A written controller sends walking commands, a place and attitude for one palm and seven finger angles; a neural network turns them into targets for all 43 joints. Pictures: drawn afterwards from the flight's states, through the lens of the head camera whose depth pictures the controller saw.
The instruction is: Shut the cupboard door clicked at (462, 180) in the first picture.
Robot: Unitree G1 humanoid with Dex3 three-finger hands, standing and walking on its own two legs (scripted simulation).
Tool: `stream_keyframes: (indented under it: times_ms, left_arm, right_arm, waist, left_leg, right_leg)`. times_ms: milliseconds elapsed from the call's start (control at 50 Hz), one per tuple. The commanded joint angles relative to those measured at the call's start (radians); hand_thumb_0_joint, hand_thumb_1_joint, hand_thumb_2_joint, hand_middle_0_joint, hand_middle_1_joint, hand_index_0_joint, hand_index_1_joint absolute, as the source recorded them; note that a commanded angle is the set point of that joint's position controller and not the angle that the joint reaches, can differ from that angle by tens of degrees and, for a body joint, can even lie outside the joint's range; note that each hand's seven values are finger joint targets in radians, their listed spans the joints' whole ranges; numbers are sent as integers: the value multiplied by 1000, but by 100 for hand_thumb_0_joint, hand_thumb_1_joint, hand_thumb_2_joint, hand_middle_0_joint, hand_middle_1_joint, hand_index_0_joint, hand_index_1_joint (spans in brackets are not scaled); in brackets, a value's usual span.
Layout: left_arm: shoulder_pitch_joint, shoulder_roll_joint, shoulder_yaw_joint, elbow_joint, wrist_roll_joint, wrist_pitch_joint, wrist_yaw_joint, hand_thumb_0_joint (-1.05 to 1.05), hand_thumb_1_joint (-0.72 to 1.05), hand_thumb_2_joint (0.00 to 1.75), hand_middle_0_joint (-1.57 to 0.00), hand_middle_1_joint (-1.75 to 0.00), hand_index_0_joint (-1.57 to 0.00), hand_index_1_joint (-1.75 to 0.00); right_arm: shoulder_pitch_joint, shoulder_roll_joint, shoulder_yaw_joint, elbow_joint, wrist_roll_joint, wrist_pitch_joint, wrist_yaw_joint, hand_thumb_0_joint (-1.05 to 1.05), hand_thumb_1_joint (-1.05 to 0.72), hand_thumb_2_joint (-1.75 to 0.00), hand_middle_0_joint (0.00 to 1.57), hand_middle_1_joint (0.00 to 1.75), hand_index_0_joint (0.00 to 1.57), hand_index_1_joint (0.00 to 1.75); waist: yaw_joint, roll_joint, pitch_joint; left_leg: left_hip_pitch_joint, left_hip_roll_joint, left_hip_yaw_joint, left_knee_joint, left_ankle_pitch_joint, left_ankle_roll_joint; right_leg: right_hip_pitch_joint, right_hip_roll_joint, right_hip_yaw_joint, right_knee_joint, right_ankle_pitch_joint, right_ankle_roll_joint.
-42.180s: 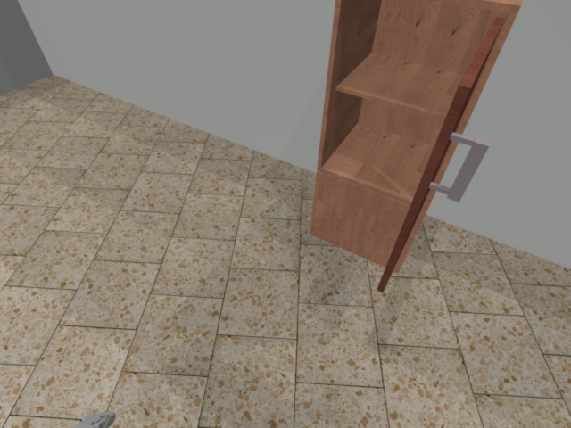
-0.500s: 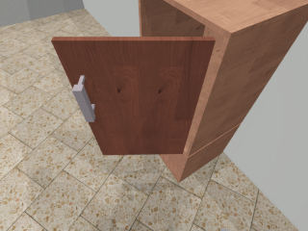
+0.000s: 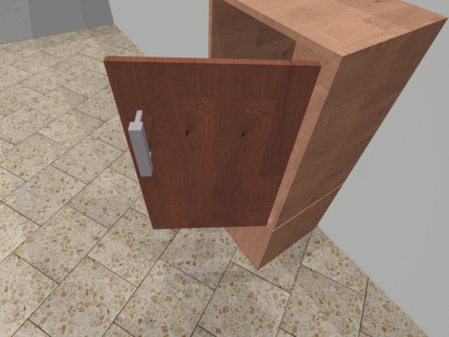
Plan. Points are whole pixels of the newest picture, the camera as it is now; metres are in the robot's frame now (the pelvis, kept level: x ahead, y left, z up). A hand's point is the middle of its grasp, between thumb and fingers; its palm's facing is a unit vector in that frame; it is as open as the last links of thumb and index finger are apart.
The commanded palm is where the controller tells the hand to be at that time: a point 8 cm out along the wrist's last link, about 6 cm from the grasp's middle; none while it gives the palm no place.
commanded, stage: come to a stop and stand still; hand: left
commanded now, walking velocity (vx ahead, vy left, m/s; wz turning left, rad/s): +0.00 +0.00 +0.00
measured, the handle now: (143, 144) +0.46 +0.21 +0.07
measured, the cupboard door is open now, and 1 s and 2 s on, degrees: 58 58 58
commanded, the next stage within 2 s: look again from close up in 0.76 s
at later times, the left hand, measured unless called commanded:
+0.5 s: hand out of the picture -0.06 +0.18 -0.18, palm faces +0.01 -0.99 -0.14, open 7.4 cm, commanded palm none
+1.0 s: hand out of the picture -0.04 +0.18 -0.18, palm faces +0.00 -0.98 -0.18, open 7.4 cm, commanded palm none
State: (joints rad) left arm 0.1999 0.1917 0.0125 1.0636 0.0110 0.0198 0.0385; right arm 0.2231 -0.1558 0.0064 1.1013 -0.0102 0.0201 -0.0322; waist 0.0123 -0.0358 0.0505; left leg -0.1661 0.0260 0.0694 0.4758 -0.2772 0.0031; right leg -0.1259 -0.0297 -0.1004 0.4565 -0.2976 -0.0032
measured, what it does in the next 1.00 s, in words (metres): stands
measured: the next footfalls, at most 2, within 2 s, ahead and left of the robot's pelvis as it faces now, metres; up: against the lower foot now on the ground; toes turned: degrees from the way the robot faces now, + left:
none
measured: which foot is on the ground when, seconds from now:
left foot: down 0.00-1.00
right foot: down 0.00-1.00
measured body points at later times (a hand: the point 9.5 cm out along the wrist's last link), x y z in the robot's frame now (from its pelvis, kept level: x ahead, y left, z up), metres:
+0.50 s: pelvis -0.03 +0.03 +0.01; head -0.02 +0.04 +0.46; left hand -0.06 +0.24 -0.16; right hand -0.05 -0.19 -0.15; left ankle -0.01 +0.11 -0.74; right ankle -0.03 -0.11 -0.74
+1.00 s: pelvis -0.03 +0.02 +0.00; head -0.02 +0.02 +0.45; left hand -0.04 +0.23 -0.16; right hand -0.04 -0.19 -0.16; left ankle -0.01 +0.11 -0.74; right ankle -0.03 -0.11 -0.74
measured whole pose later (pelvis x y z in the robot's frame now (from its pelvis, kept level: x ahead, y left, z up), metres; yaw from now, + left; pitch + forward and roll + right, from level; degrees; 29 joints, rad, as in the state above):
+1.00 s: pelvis -0.03 +0.02 +0.00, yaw +0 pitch -1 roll -1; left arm 0.31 0.12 -0.02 1.12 0.02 -0.03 0.04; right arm 0.32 -0.14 0.01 1.08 -0.02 -0.02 -0.02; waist -0.01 0.03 0.03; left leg -0.24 0.00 0.08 0.50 -0.25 0.04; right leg -0.20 -0.06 -0.09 0.48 -0.26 0.02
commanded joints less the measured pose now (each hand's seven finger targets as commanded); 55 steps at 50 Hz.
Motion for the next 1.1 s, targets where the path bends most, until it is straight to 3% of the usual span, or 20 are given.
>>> stream_keyframes:
  times_ms: [0,100,200,340,620,800,820,840,860,880,900,920,980,1080]
  left_arm:
    - [71,85,13,-1,-2,-12,-4,0,90,90,-20,-30,-20,-30]
    - [89,68,8,24,1,-12,-8,0,90,90,-20,-30,-20,-30]
    - [112,57,3,41,3,-18,-9,0,90,90,-20,-30,-20,-30]
    - [154,38,-2,64,2,-22,-6,0,90,90,-20,-30,-20,-30]
    - [203,-1,-3,82,7,-19,1,0,90,90,-20,-30,-20,-30]
    - [200,-4,-1,74,7,-25,3,0,90,90,-20,-30,-20,-30]
    - [200,-9,-1,73,6,-26,3,0,90,90,-20,-30,-20,-30]
    - [208,38,-21,75,21,-56,36,0,90,90,-20,-30,-20,-30]
    - [185,73,-7,33,8,-60,27,0,90,90,-20,-30,-20,-30]
    - [170,63,-5,21,10,-54,17,0,90,90,-20,-30,-20,-30]
    - [176,58,-8,20,11,-63,13,0,90,90,-20,-30,-20,-30]
    - [179,49,-11,19,8,-64,9,0,90,90,-20,-30,-20,-30]
    - [162,25,-18,11,5,-60,5,0,90,90,-20,-30,-20,-30]
    - [154,33,-17,-1,4,-53,4,0,90,90,-20,-30,-20,-30]
  right_arm:
    - [39,-124,-24,-28,4,-22,-3,0,-90,-90,20,30,20,30]
    - [50,-116,-21,-20,3,-22,0,0,-90,-90,20,30,20,30]
    - [73,-114,-22,-13,4,-26,1,0,-90,-90,20,30,20,30]
    - [102,-102,-20,2,6,-33,-3,0,-90,-90,20,30,20,30]
    - [150,-68,-28,17,5,-31,-7,0,-90,-90,20,30,20,30]
    - [164,-54,-29,18,7,-34,-7,0,-90,-90,20,30,20,30]
    - [160,-52,-28,19,6,-37,-7,0,-90,-90,20,30,20,30]
    - [58,-102,-15,-55,7,-58,12,0,-90,-90,20,30,20,30]
    - [106,-54,-18,-72,-1,-49,17,0,-90,-90,20,30,20,30]
    - [121,-63,-22,-66,-5,-51,16,0,-90,-90,20,30,20,30]
    - [142,-59,-15,-69,-11,-59,18,0,-90,-90,20,30,20,30]
    - [141,-58,-15,-75,-6,-59,17,0,-90,-90,20,30,20,30]
    - [146,-71,-14,-85,-2,-57,13,0,-90,-90,20,30,20,30]
    - [139,-86,-10,-77,-3,-55,14,0,-90,-90,20,30,20,30]
  waist:
    - [1,81,4]
    - [0,49,65]
    - [-6,26,57]
    - [-8,31,39]
    - [-10,43,87]
    - [-11,18,68]
    - [-12,25,58]
    - [15,105,60]
    - [-27,114,-20]
    - [-29,148,7]
    - [-19,163,-41]
    - [-22,132,-62]
    - [-24,23,-17]
    - [-17,-9,68]
  left_leg:
    - [-23,103,-110,-141,265,12]
    - [-49,91,-111,-210,80,12]
    - [-37,87,-109,-229,38,14]
    - [-14,85,-105,-228,71,17]
    - [-67,85,-122,-259,-50,20]
    - [-48,80,-107,-233,13,22]
    - [-40,79,-106,-228,40,21]
    - [-112,99,-71,-21,214,-2]
    - [-80,53,-87,-47,33,0]
    - [-105,57,-95,-83,-23,13]
    - [-112,62,-112,-66,61,18]
    - [-98,66,-115,-73,66,26]
    - [-105,69,-126,-79,84,40]
    - [-118,65,-123,-107,84,42]
  right_leg:
    - [27,-80,102,-106,172,-23]
    - [-10,-78,108,-149,90,-13]
    - [-18,-78,111,-157,89,-8]
    - [-27,-83,111,-149,120,-5]
    - [-59,-69,107,-132,88,-1]
    - [-60,-71,109,-137,100,-4]
    - [-60,-75,111,-135,117,-5]
    - [-89,-118,123,-104,235,-20]
    - [-86,-127,131,-92,26,-39]
    - [-119,-104,111,-60,-38,-45]
    - [-82,-96,101,-43,35,-45]
    - [-74,-89,100,-42,33,-43]
    - [-103,-82,95,-37,37,-36]
    - [-133,-80,97,-48,34,-30]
